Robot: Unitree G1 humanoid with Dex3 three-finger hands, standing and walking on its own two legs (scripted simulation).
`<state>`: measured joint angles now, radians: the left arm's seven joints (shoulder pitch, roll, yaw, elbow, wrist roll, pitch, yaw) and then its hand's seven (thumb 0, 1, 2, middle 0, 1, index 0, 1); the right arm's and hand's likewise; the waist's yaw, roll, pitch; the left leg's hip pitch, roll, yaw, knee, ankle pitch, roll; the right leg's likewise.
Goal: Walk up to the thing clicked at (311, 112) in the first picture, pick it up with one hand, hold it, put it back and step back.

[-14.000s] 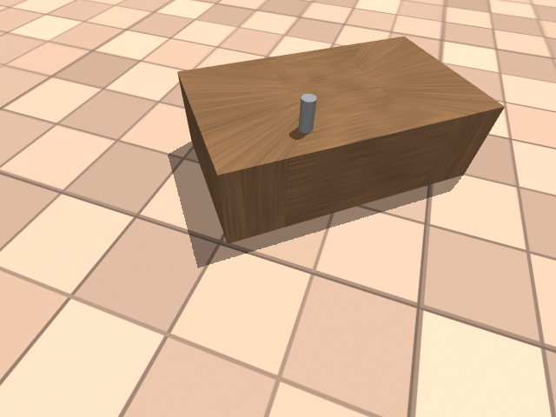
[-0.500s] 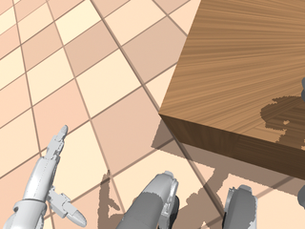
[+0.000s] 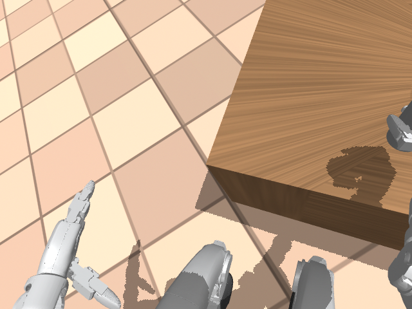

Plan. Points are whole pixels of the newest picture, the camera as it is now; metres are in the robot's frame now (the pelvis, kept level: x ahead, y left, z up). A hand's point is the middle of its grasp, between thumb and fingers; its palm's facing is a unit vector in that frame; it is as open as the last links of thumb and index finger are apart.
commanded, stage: lift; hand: right
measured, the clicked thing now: out of the picture +0.50 -0.25 -0.02
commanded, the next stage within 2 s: hold in 1.34 s
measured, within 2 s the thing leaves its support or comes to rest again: neither
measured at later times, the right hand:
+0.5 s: hand out of the picture +0.42 -0.23 +0.07, palm faces +0.29 +0.96 -0.01, open 8.5 cm
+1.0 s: hand out of the picture +0.38 -0.20 +0.12, palm faces +0.28 +0.96 -0.01, open 8.5 cm
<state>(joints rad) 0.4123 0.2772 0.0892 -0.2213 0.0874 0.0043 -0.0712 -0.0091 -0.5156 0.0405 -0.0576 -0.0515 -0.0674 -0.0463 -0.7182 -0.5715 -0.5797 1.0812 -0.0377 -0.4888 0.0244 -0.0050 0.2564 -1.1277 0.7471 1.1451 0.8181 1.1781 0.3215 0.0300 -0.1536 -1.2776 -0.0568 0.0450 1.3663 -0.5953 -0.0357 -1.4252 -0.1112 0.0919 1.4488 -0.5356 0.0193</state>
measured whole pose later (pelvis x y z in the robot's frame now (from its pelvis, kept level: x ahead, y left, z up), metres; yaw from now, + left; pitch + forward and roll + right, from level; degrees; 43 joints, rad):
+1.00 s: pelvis +0.02 +0.01 +0.09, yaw -4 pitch +13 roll +1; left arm 0.40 0.22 0.09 0.10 0.03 0.01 0.01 -0.01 -0.53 0.04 -0.05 -0.05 -0.06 -0.05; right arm -0.26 -0.19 -0.28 0.58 0.08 -0.40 -0.04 0.00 0.26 -1.14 0.76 1.14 0.83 1.17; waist 0.09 0.01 -0.10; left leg -0.74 0.00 -0.01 1.01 -0.50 -0.03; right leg -0.83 -0.07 0.00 1.02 -0.41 0.02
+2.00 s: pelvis +0.03 +0.01 +0.11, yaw -4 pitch +7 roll +0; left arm 0.36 0.20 0.10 0.25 0.00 0.02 0.05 -0.01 -0.53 0.05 -0.06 -0.06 -0.06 -0.06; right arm -0.08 -0.14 -0.18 0.37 0.11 -0.32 -0.07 0.00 0.26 -1.14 0.75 1.14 0.82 1.17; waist 0.04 0.01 -0.07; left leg -0.53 0.02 -0.02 0.86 -0.45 -0.03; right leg -0.61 -0.05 -0.01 0.86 -0.37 0.02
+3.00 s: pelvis +0.03 +0.01 +0.12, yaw -4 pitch +7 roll +0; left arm 0.34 0.21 0.09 0.28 0.01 0.00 0.05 -0.01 -0.54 0.05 -0.06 -0.05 -0.05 -0.06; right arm -0.09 -0.13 -0.18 0.42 0.11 -0.35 -0.07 0.00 0.26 -1.14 0.75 1.14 0.82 1.17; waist 0.05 0.02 -0.05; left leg -0.53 0.02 -0.02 0.85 -0.44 -0.03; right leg -0.61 -0.05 -0.02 0.84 -0.36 0.02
